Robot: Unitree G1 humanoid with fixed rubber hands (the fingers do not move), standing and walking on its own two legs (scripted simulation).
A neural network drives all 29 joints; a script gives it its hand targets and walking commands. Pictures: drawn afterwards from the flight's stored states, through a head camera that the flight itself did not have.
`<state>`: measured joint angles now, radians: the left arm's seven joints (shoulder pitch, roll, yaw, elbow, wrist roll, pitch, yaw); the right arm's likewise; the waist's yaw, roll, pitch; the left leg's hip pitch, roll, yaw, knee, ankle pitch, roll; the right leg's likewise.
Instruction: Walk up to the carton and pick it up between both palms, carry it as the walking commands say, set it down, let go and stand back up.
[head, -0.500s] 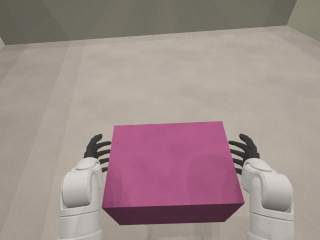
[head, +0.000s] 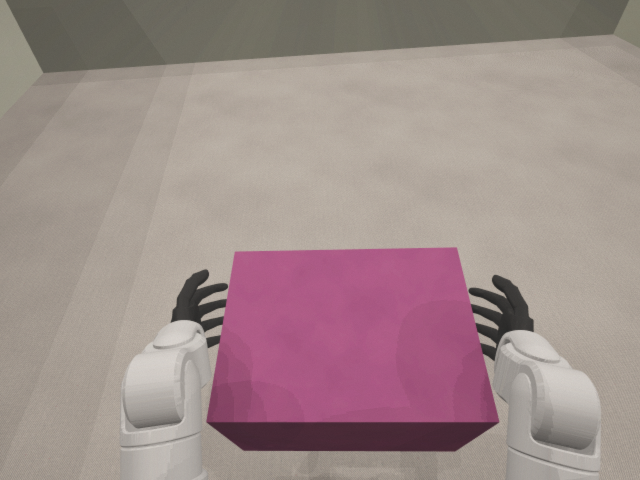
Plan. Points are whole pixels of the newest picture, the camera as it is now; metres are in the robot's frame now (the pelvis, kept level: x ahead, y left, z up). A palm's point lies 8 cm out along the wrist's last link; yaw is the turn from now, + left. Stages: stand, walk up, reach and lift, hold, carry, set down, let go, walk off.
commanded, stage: carry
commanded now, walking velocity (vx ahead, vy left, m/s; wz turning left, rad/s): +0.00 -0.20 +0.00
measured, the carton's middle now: (346, 352) +0.30 +0.00 +0.01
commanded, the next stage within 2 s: none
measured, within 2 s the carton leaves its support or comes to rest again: neither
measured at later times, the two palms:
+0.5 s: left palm (297, 359) +0.24 +0.05 +0.10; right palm out of the picture +0.23 -0.30 +0.10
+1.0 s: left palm (412, 396) +0.21 -0.06 +0.09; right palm out of the picture +0.21 -0.42 +0.10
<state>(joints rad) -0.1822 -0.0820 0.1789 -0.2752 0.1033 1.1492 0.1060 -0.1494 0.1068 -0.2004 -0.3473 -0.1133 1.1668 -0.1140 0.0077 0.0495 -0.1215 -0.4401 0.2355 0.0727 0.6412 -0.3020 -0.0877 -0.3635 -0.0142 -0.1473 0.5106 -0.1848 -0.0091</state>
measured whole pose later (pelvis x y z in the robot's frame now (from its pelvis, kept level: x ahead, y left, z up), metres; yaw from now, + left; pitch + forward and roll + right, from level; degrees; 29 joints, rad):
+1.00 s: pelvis -0.05 -0.26 +0.01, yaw +1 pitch +4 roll -2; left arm -0.16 -0.07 0.19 -0.28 0.09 1.15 0.12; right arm -0.12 0.13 -0.19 -0.31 -0.10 1.13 -0.14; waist 0.02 -0.01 -0.10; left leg -0.33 0.15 0.16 0.50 -0.23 -0.03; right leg -0.52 -0.04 -0.08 0.90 -0.36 0.01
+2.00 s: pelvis -0.13 -0.55 +0.01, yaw +1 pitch +3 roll +2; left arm -0.17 -0.13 0.21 -0.32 0.14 1.11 0.10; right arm -0.17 0.10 -0.20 -0.34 -0.09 1.13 -0.12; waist -0.02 0.00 -0.07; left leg -0.50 0.03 0.10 1.01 -0.51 -0.02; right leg -0.41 -0.05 -0.13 0.49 -0.14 -0.07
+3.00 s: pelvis -0.45 -0.61 +0.01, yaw +3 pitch +1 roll +2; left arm -0.16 -0.10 0.20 -0.25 0.12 1.16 0.14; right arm -0.20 0.10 -0.19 -0.21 -0.10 1.15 -0.12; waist 0.00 -0.05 -0.14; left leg -0.23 0.02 0.12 0.47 -0.27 0.00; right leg -0.45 -0.06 -0.11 0.43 -0.13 0.01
